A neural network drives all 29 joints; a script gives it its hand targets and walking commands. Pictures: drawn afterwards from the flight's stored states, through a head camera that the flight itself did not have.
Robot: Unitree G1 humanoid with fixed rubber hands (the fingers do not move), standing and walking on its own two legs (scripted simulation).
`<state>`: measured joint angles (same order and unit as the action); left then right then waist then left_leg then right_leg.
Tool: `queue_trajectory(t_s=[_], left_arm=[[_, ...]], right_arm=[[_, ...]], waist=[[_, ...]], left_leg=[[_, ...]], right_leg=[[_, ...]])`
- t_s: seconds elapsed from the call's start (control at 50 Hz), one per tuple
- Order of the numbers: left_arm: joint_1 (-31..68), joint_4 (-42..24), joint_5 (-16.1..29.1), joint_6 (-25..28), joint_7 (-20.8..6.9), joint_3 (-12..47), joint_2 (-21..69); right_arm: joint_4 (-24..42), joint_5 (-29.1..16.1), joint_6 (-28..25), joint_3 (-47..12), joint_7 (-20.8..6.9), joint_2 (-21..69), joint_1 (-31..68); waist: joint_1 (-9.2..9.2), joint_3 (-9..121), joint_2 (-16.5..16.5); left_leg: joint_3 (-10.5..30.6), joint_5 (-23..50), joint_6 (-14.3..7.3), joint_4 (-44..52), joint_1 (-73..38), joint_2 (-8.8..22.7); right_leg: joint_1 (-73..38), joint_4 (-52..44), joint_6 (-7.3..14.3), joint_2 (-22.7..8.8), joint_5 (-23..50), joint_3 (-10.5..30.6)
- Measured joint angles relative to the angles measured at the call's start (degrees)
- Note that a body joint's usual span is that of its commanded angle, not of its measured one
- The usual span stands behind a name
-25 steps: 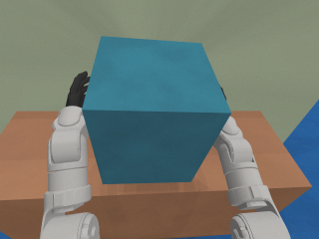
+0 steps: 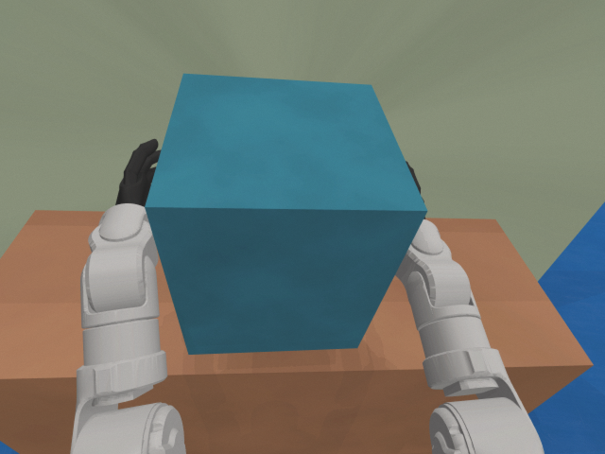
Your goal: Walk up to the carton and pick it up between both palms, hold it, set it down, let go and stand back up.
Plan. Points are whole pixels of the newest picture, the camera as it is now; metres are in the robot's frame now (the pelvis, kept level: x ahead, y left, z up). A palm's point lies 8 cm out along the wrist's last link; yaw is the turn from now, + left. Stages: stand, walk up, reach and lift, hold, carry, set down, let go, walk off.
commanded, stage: hold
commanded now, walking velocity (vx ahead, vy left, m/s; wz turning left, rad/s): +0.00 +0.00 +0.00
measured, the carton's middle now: (277, 222) +0.37 +0.00 +0.14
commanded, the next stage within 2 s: none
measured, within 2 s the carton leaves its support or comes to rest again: neither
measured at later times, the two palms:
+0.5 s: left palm (141, 209) +0.35 +0.16 +0.19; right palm (408, 215) +0.35 -0.17 +0.17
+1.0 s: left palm (127, 202) +0.35 +0.18 +0.20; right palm (400, 216) +0.35 -0.15 +0.17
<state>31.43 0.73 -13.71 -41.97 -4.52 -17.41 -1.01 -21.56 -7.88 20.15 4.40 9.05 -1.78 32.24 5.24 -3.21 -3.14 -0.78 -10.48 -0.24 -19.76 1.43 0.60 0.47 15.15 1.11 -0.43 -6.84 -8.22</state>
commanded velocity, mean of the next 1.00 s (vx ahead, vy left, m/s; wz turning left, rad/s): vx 0.00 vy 0.00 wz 0.00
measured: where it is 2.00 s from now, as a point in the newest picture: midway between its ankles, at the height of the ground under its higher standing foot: outside the picture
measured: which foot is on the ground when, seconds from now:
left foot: down 0.00-1.00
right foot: down 0.00-1.00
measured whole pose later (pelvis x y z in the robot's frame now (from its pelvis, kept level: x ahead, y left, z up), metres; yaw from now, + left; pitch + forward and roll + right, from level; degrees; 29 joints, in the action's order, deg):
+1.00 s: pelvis -0.01 +0.01 +0.00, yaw -1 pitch -8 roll +0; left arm 36.1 5.9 -14.6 -40.8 -5.0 -20.2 -0.2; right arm -25.9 -6.3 18.9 6.2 8.5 -1.9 35.5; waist 3.1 -3.4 -2.6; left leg -2.1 -9.0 -1.1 -18.6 1.6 0.0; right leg 1.9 15.7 0.9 -1.0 -5.8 -6.8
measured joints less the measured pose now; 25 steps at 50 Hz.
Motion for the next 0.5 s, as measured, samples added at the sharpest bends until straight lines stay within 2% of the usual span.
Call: queue_trajectory(t_s=[0.18, 0.32, 0.5], left_arm=[[-1.58, -2.31, -0.96, -0.5, 1.23, 1.03, 1.98], [-0.93, -2.03, -0.91, -1.09, 1.42, 0.1, 1.77], [0.16, -0.57, 0.25, -0.57, 0.96, -0.48, 0.47]], right_arm=[[0.94, -2.04, -0.27, -2.12, -0.16, -2.64, -1.39], [-0.87, -1.31, -0.08, -1.82, -0.65, -2.18, 0.42], [-0.96, 0.05, 0.11, -0.42, -0.55, -0.65, 1.3]], waist=[[-0.79, -0.19, 1.06], [-1.79, 0.04, 0.6], [-1.0, -0.14, 0.18]], left_leg=[[-1.82, -0.69, -0.4, -0.35, -0.77, 0.34], [-2.03, -0.04, -0.14, 0.43, -0.6, 0.61], [-0.48, 0.65, 0.24, 0.69, 0.35, 0.51]], right_leg=[[-0.1, 0.23, -0.15, 0.31, 0.09, 1.83], [0.53, 0.25, 0.25, 0.6, 0.34, 2.04], [0.9, 0.05, 0.52, 0.52, 0.35, 0.51]])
